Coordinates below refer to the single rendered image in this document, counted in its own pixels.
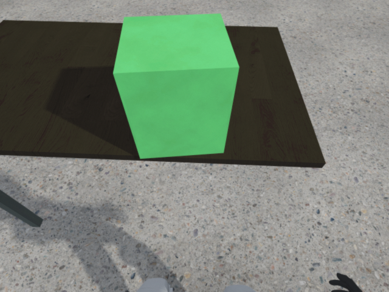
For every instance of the robot left thigh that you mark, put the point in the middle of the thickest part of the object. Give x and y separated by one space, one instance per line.
155 285

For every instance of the table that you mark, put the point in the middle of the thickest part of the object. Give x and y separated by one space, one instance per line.
59 98

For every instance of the carton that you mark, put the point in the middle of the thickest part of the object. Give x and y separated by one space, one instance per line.
176 76

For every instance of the right robot hand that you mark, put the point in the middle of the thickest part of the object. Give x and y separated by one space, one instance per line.
346 282

